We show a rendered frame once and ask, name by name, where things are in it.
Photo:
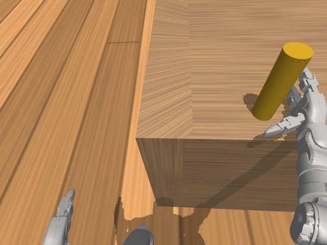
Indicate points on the can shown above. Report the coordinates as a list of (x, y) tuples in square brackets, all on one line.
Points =
[(290, 63)]

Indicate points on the left robot hand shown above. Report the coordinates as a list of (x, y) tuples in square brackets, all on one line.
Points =
[(57, 231)]

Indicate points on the right robot arm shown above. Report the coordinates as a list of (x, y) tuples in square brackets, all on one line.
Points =
[(309, 225)]

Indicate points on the right robot hand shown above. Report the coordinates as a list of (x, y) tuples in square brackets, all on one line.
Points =
[(311, 108)]

